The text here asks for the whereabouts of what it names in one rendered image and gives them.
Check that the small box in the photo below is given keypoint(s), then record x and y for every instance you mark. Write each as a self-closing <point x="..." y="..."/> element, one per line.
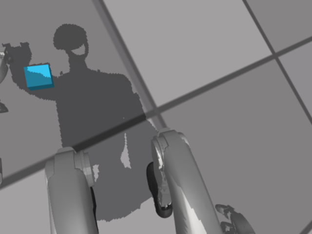
<point x="38" y="77"/>

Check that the left robot hand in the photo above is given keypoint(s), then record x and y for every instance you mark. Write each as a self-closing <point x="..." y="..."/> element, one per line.
<point x="5" y="57"/>

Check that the left robot foot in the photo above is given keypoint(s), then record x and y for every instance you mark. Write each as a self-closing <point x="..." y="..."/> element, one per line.
<point x="94" y="205"/>

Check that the right robot foot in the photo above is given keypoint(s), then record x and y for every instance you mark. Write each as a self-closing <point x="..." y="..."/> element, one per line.
<point x="163" y="212"/>

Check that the right robot hand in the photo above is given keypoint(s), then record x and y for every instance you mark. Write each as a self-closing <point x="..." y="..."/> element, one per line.
<point x="238" y="225"/>

